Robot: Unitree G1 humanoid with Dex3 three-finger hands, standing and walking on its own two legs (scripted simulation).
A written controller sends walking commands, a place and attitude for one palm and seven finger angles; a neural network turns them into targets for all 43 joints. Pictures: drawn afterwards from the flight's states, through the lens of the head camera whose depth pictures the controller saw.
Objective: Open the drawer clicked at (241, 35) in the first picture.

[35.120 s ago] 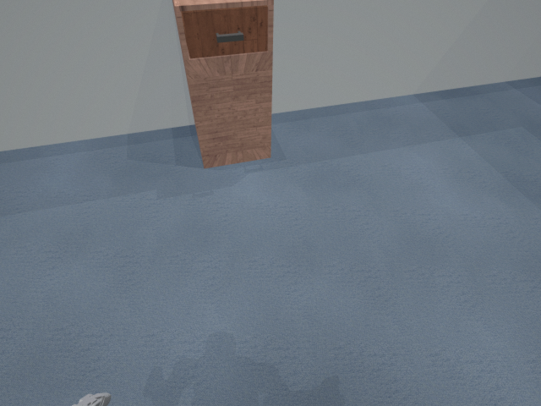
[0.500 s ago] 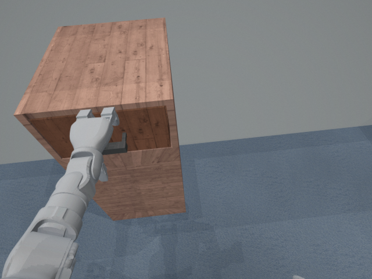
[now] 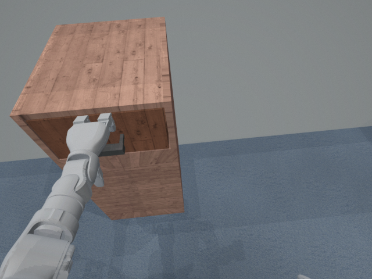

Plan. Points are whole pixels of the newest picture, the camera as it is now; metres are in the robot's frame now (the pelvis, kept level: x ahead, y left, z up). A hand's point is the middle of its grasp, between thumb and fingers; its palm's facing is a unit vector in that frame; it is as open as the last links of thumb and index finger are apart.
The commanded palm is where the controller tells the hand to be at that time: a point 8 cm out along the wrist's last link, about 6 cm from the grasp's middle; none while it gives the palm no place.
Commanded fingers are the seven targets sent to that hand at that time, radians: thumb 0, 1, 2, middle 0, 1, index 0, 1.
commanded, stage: re-aim the fingers above the handle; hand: left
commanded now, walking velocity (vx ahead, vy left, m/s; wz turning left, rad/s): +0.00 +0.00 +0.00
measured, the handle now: (104, 144) +0.46 +0.25 -0.04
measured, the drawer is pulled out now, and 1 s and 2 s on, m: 0.00 0.00 0.00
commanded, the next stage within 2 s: lower the fingers behind the handle in 0.44 s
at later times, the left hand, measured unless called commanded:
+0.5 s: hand (99, 148) +0.41 +0.23 +0.02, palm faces -0.04 -0.02 -1.00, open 13.8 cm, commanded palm +0.38 +0.23 +0.08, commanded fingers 0.00 -0.50 0.30 -0.30 -1.20 -0.30 -1.20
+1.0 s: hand (109, 153) +0.41 +0.22 -0.01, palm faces -0.02 -0.01 -1.00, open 13.8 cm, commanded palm +0.39 +0.22 +0.05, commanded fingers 0.00 -0.50 0.30 -0.30 -1.20 -0.30 -1.20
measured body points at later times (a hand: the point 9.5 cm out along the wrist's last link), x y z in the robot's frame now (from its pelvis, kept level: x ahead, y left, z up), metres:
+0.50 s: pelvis +0.00 +0.00 +0.00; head +0.05 -0.02 +0.45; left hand +0.40 +0.23 +0.08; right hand +0.10 -0.26 -0.14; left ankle -0.02 +0.12 -0.72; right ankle +0.00 -0.11 -0.72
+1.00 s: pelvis +0.00 +0.00 -0.01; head +0.07 -0.01 +0.43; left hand +0.41 +0.21 +0.04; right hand +0.07 -0.26 -0.15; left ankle -0.02 +0.12 -0.72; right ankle +0.00 -0.11 -0.72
